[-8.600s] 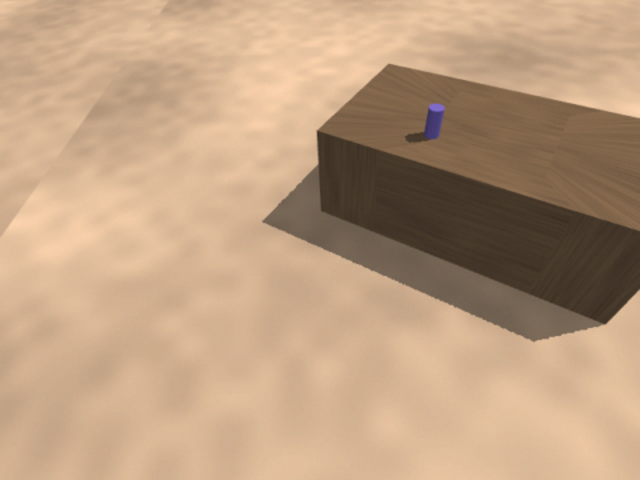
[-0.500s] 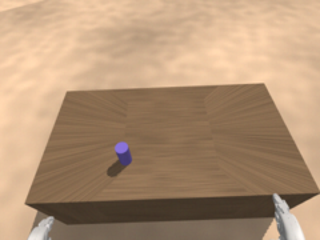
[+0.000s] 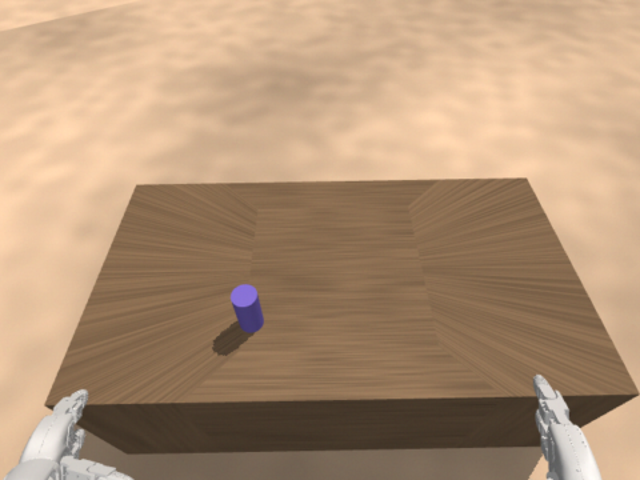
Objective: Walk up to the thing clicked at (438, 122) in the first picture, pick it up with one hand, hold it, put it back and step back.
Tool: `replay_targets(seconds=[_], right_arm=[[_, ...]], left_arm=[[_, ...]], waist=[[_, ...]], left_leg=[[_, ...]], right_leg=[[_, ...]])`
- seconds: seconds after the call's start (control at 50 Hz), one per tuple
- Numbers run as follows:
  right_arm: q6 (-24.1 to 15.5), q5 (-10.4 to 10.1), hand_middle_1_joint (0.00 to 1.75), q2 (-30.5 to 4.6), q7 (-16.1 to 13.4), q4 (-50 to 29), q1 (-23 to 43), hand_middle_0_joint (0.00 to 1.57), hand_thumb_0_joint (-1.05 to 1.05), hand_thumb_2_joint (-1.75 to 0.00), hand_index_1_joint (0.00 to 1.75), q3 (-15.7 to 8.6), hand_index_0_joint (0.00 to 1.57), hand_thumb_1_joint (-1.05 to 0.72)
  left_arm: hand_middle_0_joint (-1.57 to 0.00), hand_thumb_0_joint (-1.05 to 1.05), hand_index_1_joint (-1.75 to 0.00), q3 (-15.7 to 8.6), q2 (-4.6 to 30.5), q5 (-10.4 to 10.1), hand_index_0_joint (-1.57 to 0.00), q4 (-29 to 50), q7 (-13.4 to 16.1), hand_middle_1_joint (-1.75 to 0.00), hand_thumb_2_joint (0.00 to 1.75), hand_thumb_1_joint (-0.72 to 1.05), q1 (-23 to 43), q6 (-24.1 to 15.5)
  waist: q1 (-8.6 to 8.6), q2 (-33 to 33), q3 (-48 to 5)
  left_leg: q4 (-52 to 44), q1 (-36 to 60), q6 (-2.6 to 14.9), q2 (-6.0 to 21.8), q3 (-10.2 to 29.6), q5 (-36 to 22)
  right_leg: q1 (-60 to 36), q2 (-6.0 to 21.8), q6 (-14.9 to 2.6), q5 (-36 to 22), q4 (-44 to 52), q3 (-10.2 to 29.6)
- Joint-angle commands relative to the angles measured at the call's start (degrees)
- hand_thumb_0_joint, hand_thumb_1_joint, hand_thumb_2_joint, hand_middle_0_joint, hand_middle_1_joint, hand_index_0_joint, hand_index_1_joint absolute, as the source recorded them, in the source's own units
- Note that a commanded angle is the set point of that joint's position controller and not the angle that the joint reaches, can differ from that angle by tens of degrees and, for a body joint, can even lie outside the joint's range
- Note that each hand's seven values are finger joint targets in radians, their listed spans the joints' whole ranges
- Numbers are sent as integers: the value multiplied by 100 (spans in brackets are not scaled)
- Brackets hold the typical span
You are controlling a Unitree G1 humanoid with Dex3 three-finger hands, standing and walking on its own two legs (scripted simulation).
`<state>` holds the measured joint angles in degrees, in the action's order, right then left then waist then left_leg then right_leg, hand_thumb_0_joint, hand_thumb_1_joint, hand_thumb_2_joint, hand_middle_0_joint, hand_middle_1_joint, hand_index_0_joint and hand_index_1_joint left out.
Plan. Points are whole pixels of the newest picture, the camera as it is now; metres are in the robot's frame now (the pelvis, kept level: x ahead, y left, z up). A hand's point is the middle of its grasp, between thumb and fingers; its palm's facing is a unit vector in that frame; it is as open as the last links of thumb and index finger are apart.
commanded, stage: go down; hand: left
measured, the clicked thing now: (248, 309) +0.51 +0.17 -0.26
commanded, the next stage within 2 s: approach in 1.46 s
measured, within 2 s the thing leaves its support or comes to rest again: neither
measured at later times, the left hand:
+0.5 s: hand (83, 335) +0.32 +0.33 +0.00, palm faces +0.10 -0.98 -0.14, open 17.7 cm
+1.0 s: hand (76, 294) +0.37 +0.35 +0.02, palm faces +0.10 -0.99 -0.10, open 17.5 cm
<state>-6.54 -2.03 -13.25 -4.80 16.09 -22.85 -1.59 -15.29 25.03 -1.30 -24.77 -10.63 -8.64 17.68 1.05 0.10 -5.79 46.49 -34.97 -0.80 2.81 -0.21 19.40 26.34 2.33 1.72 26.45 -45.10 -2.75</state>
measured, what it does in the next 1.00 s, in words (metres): stands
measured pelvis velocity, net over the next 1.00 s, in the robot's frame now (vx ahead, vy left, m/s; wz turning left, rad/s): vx -0.01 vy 0.01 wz -0.04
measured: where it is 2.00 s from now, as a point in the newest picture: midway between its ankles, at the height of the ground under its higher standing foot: outside the picture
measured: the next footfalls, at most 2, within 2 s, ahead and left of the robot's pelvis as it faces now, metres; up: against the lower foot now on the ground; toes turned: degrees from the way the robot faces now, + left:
none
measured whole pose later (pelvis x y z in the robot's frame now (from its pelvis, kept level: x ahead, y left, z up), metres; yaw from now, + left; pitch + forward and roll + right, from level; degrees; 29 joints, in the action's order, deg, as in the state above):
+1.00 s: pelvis -0.01 +0.01 -0.02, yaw -2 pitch +14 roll -3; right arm -8.1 -0.5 -14.8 -2.7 19.5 -19.3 0.2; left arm -29.4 42.7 -4.7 -62.6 -27.8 28.8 -6.9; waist 5.5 -1.0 -6.9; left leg 53.6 -46.9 0.2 4.5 -0.8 21.2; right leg 37.9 0.8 2.5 26.6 -50.3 -1.4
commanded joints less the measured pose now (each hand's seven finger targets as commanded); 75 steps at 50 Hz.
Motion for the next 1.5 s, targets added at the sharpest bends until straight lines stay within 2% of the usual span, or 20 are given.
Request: replay_targets(seconds=[0.0, 0.04, 0.1, 0.14, 0.16, 0.2, 0.24, 0.4, 0.44, 0.48, 0.58, 0.64, 0.7, 0.72, 0.78, 1.12, 1.28, 1.4, 1.44, 1.48], right_arm=[[-426, -37, 5, -847, -125, -834, 104, 5, 0, -5, 5, -412, 5, 55], [-447, -43, 5, -893, -134, -715, 139, 5, 0, -5, 5, -479, 5, 54], [-492, -37, 5, -743, -69, -730, 197, 5, 0, -5, 5, -190, 5, 55], [-529, -50, 5, -936, -51, -837, 386, 5, 0, -5, 5, -361, 5, 54], [-548, -39, 5, -862, -25, -729, 325, 5, 0, -5, 5, -230, 5, 54], [-564, -27, 5, -841, 10, -705, 381, 5, 0, -5, 5, -193, 5, 54], [-612, -25, 5, -1078, 18, -704, 366, 5, 0, -5, 5, -421, 5, 54], [-624, 31, 5, -1099, 59, -650, 453, 5, 0, -5, 5, -375, 5, 55], [-587, 48, 5, -1001, 69, -447, 431, 5, 0, -5, 5, -265, 5, 54], [-580, 67, 5, -1175, 58, -521, 342, 5, 0, -5, 5, -432, 5, 55], [-550, 90, 5, -1053, 104, -385, 379, 5, 0, -5, 5, -269, 5, 55], [-536, 104, 5, -1177, 96, -361, 341, 5, 0, -5, 5, -387, 5, 54], [-522, 108, 5, -1015, 118, -493, 493, 5, 0, -5, 5, -194, 5, 54], [-524, 103, 5, -1186, 104, -537, 454, 5, 0, -5, 5, -384, 5, 54], [-490, 103, 5, -1114, 105, -480, 402, 5, 0, -5, 5, -257, 5, 54], [-446, 105, 5, -1158, 118, -624, 411, 5, 0, -5, 5, -328, 5, 54], [-412, 123, 5, -1041, 116, -452, 305, 5, 0, -5, 5, -242, 5, 54], [-439, 134, 5, -1230, 114, -690, 578, 5, 0, -5, 5, -416, 5, 54], [-410, 128, 5, -1067, 124, -532, 421, 5, 0, -5, 5, -265, 5, 54], [-428, 122, 5, -1161, 124, -691, 400, 5, 0, -5, 5, -324, 5, 54]], left_arm=[[-4, 0, -5, -762, 1907, -113, -3, 694, -153, -4, 8, -57, 1825, -478], [-5, 0, -5, -850, 2054, -152, -4, 200, -305, -4, 7, -58, 1992, -552], [-5, 0, -5, -852, 2207, -196, -4, -317, -578, -4, 6, -58, 2358, -718], [-5, 0, -6, -941, 2347, -277, -5, -686, -736, -5, 6, -61, 2596, -865], [-5, 0, -5, -1054, 2499, -306, -5, -782, -813, -4, 5, -61, 2684, -959], [-5, 0, -5, -1007, 2516, -323, -5, -1397, -974, -4, 4, -61, 2899, -1148], [-5, 0, -5, -1209, 2841, -362, -5, -1509, -1090, -5, 4, -61, 3288, -1421], [-5, 0, -5, -1467, 3387, -401, -5, -2030, -1411, -4, 5, -59, 4516, -2249], [-5, 0, -4, -1502, 3459, -380, -5, -2311, -1422, -3, 5, -59, 4497, -2333], [-5, 0, -4, -1555, 3489, -415, -4, -2360, -1487, -4, 6, -56, 4574, -2434], [-5, 0, -4, -1571, 3553, -453, -4, -2538, -1586, -3, 6, -55, 4793, -2542], [-5, 0, -4, -1621, 3678, -453, -4, -2640, -1615, -3, 6, -55, 4955, -2594], [-5, 0, -5, -1672, 3758, -472, -4, -2663, -1648, -4, 7, -56, 5123, -2688], [-4, 0, -5, -1691, 3776, -483, -4, -2630, -1665, -4, 7, -56, 5160, -2716], [-4, 0, -5, -1692, 3807, -494, -4, -2722, -1687, -4, 8, -54, 5186, -2727], [-5, 0, -6, -1835, 3976, -568, -4, -2650, -1730, -5, 8, -55, 5566, -2821], [-5, 0, -6, -1820, 3988, -583, -5, -2730, -1794, -5, 7, -53, 5692, -2856], [-5, 0, -6, -1933, 4227, -572, -5, -2617, -1786, -6, 7, -54, 6009, -2979], [-5, 0, -6, -1852, 4019, -595, -4, -2858, -1815, -6, 8, -52, 5879, -2958], [-5, 0, -6, -1918, 4172, -620, -5, -2752, -1837, -6, 7, -53, 5937, -2988]], waist=[[176, 614, -717], [164, 626, -746], [84, 666, -741], [89, 458, -715], [17, 532, -810], [58, 307, -871], [115, 381, -1074], [199, 647, -1514], [200, 663, -1432], [281, 662, -1667], [240, 905, -1691], [322, 863, -1779], [294, 842, -1797], [358, 873, -1857], [331, 864, -1745], [383, 1109, -2074], [417, 1045, -2172], [452, 1155, -2166], [472, 933, -2022], [480, 1072, -2288]], left_leg=[[-639, 1273, 103, -151, 6, -813], [-620, 1261, 111, -165, -13, -726], [-622, 1194, 113, -166, -24, -680], [-638, 1055, 130, -159, -12, -519], [-593, 1062, 143, -178, -45, -587], [-504, 996, 164, -157, -33, -821], [-456, 1125, 161, -123, -15, -913], [-314, 1354, 144, -68, 56, -1025], [-269, 1210, 164, -99, 15, -959], [-230, 1345, 175, -83, 32, -1007], [-184, 1370, 151, -35, 84, -1200], [-122, 1371, 164, -14, 91, -1266], [-73, 1223, 177, -26, 77, -1212], [-81, 1322, 162, 6, 118, -1254], [-61, 1131, 180, -32, 66, -1046], [58, 1351, 118, 96, 222, -1428], [271, 1242, 195, 28, 127, -1758], [170, 1226, 151, 48, 181, -1195], [207, 1033, 188, 23, 146, -1157], [280, 1235, 187, 19, 152, -1512]], right_leg=[[522, -233, -168, -1213, 656, 56], [602, -218, -179, -1114, 676, 69], [621, -231, -201, -1039, 663, 47], [687, -255, -205, -873, 676, 48], [614, -222, -204, -949, 680, 81], [620, -245, -178, -1164, 615, 87], [689, -264, -179, -1243, 525, 85], [900, -279, -191, -1280, 393, 87], [962, -255, -192, -1271, 410, 132], [990, -268, -178, -1296, 391, 125], [1172, -317, -216, -1313, 304, 54], [1237, -326, -204, -1374, 286, 56], [1208, -326, -204, -1347, 253, 61], [1260, -346, -207, -1357, 222, 39], [1343, -328, -212, -1225, 255, 81], [1571, -406, -243, -1214, 55, -32], [1475, -366, -183, -1674, 39, 50], [1637, -377, -225, -1174, 44, 18], [1607, -378, -206, -1247, 62, 33], [1539, -372, -200, -1477, 22, 40]])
